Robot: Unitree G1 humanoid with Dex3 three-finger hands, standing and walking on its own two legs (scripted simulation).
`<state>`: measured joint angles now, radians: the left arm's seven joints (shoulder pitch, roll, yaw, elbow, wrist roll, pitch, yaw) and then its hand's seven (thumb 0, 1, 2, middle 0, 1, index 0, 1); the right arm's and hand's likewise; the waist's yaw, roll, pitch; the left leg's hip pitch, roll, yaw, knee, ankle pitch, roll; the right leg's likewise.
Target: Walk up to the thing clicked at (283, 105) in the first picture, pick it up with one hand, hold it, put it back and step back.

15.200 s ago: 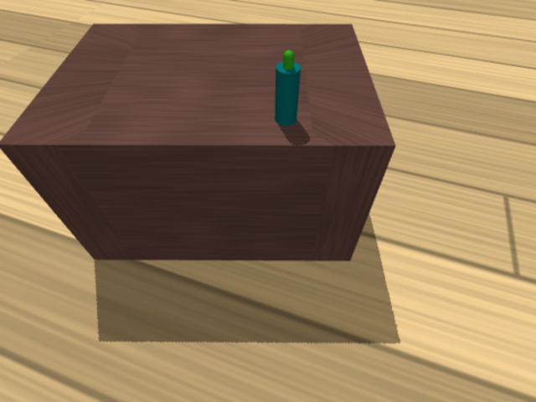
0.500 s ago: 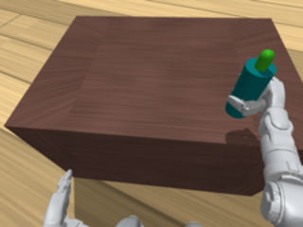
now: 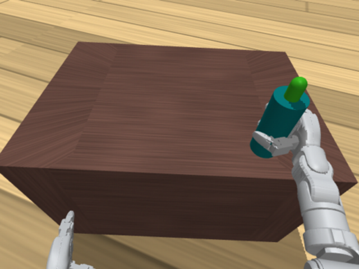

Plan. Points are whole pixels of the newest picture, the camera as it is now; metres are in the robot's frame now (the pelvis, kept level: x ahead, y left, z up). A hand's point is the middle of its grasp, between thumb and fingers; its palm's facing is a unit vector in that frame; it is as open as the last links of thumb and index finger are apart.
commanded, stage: lift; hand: right
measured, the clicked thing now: (279, 118) +0.37 -0.17 +0.16
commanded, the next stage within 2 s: hold in 0.50 s
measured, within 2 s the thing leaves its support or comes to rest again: neither
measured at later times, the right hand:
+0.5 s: hand (283, 129) +0.35 -0.17 +0.16, palm faces +0.13 +0.99 -0.01, open 9.4 cm
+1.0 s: hand (294, 125) +0.34 -0.18 +0.18, palm faces +0.13 +0.99 -0.02, open 9.4 cm
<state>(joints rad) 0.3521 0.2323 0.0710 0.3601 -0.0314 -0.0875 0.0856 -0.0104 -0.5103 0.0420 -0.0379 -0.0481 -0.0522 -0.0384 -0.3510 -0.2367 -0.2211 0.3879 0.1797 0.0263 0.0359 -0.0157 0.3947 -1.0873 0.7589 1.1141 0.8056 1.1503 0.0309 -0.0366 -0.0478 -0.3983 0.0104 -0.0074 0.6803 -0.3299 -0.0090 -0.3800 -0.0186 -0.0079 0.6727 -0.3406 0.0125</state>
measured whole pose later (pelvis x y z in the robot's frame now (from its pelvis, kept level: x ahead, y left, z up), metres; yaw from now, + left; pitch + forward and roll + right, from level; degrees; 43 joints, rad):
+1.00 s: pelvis +0.01 -0.01 +0.01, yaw -1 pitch -1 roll +0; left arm 0.25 0.21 0.08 0.60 -0.02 -0.16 0.10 -0.01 -0.52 0.05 -0.04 -0.05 -0.06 -0.05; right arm -0.19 -0.23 -0.21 -0.02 0.20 0.31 0.03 -0.02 0.40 -1.09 0.76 1.12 0.80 1.15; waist 0.00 -0.05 -0.04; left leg -0.23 0.02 0.01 0.54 -0.29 -0.02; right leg -0.23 -0.01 0.00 0.55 -0.30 0.00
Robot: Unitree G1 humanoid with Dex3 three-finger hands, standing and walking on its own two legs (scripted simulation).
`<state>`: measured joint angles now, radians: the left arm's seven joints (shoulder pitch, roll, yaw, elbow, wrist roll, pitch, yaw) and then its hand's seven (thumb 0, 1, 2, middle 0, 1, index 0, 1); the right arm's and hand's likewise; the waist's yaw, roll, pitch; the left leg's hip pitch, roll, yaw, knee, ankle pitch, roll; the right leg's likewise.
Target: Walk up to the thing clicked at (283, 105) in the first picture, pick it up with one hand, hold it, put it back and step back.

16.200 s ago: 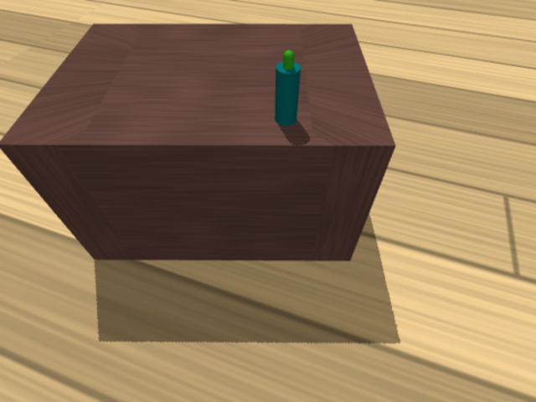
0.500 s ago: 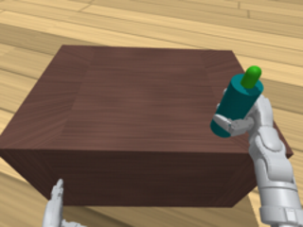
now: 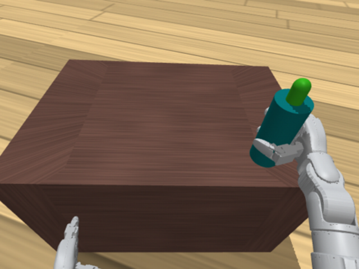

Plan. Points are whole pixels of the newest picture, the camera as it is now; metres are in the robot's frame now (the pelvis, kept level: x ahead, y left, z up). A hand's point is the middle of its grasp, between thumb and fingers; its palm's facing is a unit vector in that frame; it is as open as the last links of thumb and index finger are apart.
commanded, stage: hold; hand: right
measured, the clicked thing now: (280, 124) +0.33 -0.17 +0.20
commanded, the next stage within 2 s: none
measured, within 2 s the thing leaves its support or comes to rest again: neither
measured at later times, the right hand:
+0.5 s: hand (275, 133) +0.32 -0.17 +0.17, palm faces +0.12 +0.99 -0.03, open 9.4 cm
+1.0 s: hand (272, 132) +0.32 -0.16 +0.18, palm faces +0.11 +0.99 -0.02, open 9.4 cm
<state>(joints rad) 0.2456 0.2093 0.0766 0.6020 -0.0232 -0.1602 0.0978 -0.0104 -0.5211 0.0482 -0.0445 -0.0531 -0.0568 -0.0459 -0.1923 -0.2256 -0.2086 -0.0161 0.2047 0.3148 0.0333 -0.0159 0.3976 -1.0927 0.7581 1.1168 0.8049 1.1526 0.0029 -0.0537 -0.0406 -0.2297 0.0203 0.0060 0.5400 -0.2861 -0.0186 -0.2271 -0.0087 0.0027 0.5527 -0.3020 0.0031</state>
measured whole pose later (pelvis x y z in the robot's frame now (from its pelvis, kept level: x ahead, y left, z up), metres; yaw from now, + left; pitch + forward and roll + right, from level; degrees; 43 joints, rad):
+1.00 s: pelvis -0.01 +0.01 +0.00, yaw +0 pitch -2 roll +0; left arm 0.23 0.22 0.09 0.65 -0.02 -0.21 0.10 -0.01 -0.53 0.05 -0.05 -0.05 -0.06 -0.05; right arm -0.21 -0.22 -0.22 -0.05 0.21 0.38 0.02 -0.02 0.40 -1.10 0.75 1.12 0.80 1.16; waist 0.01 -0.06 -0.03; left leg -0.21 0.02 0.01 0.53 -0.27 -0.01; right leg -0.21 -0.01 0.01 0.53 -0.28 0.01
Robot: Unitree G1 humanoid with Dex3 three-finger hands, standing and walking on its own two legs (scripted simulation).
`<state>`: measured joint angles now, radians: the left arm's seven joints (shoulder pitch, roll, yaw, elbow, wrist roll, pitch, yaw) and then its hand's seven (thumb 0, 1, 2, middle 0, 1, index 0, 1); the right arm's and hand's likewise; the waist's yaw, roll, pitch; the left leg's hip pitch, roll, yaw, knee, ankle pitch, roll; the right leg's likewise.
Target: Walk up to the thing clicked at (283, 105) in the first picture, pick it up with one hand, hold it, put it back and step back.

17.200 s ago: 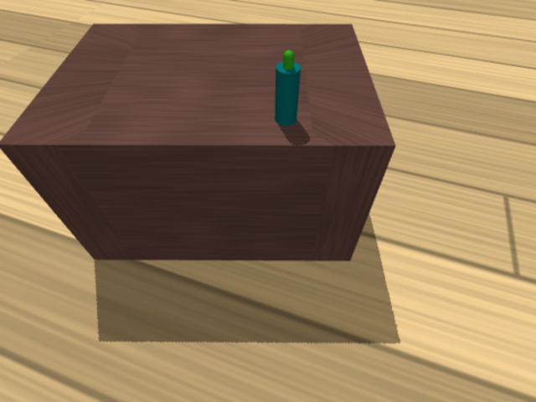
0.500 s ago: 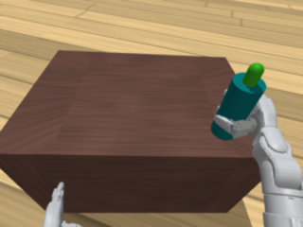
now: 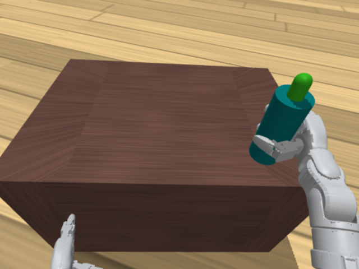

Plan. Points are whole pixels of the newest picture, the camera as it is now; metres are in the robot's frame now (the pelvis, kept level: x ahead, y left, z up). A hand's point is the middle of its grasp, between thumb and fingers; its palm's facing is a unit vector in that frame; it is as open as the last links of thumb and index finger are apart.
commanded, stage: hold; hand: right
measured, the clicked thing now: (281, 121) +0.33 -0.16 +0.21
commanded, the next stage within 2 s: crouch in 1.20 s
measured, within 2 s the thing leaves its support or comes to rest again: neither
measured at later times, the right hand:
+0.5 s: hand (275, 132) +0.33 -0.17 +0.17, palm faces +0.11 +0.99 -0.02, open 9.4 cm
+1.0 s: hand (275, 130) +0.34 -0.17 +0.17, palm faces +0.12 +0.99 -0.03, open 9.4 cm
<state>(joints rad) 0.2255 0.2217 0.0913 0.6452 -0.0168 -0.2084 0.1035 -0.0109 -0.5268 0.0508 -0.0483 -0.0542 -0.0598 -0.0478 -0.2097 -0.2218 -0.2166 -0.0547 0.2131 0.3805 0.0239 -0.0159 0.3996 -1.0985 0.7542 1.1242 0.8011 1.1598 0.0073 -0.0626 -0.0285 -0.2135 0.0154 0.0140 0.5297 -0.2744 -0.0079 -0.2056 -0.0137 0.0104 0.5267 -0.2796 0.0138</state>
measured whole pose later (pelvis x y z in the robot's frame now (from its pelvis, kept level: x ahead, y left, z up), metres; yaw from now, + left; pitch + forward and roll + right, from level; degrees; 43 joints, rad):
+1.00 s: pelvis +0.00 +0.00 +0.00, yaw +0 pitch -2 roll +0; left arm 0.23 0.22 0.10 0.67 -0.02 -0.20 0.09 -0.01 -0.53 0.05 -0.05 -0.05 -0.06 -0.05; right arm -0.21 -0.22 -0.21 -0.06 0.20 0.37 0.01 -0.02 0.40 -1.10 0.76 1.12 0.80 1.16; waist 0.00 -0.06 -0.02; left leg -0.20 0.02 0.01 0.52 -0.27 -0.01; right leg -0.20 -0.01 0.01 0.52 -0.28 0.01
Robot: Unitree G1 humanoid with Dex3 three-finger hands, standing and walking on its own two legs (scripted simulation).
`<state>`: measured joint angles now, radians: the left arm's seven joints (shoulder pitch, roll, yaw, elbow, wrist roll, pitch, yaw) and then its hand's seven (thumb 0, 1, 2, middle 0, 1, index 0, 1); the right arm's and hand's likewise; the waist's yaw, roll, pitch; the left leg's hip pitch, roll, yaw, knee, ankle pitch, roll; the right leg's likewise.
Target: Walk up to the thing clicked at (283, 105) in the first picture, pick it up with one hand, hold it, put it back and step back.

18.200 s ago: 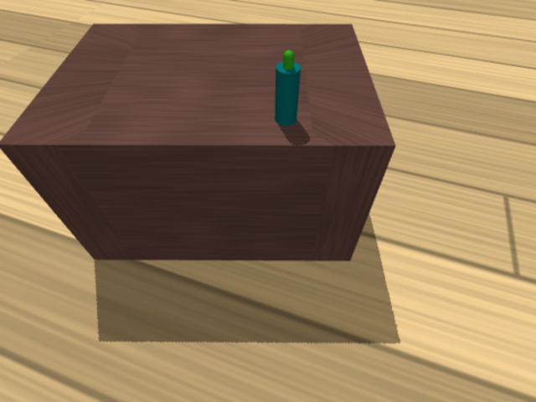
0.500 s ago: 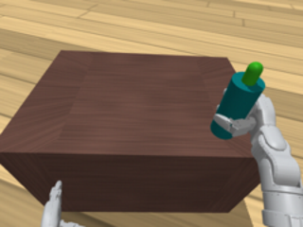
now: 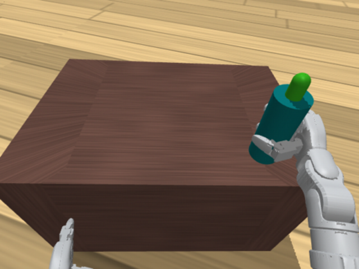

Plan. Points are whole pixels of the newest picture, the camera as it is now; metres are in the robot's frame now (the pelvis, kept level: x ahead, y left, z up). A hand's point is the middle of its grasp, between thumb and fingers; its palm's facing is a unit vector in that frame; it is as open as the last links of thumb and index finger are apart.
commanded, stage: hold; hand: right
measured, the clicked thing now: (280, 120) +0.33 -0.16 +0.20
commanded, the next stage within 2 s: crouch in 0.20 s
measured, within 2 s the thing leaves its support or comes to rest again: neither
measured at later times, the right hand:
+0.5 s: hand (270, 133) +0.34 -0.17 +0.16, palm faces +0.09 +1.00 -0.02, open 9.4 cm
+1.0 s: hand (255, 137) +0.41 -0.18 +0.07, palm faces +0.12 +0.99 +0.00, open 9.4 cm
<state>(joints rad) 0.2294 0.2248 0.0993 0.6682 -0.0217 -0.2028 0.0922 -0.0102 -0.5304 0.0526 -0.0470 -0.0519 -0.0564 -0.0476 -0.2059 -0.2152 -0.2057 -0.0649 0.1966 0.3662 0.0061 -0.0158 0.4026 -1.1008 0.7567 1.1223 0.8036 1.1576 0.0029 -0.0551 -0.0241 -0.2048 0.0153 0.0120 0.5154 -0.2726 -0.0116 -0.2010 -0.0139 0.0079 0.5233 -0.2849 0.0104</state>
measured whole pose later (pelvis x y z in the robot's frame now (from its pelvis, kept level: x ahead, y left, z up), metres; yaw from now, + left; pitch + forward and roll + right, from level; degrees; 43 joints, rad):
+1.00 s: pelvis -0.02 +0.00 -0.01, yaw +2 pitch +5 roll +1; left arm 0.21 0.21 0.04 0.57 -0.01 -0.19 0.08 -0.01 -0.52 0.05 -0.05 -0.05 -0.06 -0.04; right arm -0.54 -0.32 -0.30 0.78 0.14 -0.10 0.06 -0.02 0.40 -1.11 0.75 1.12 0.80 1.16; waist 0.10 0.00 -0.03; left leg -0.45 0.00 -0.01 0.63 -0.27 -0.01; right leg -0.44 -0.03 -0.01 0.66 -0.31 0.01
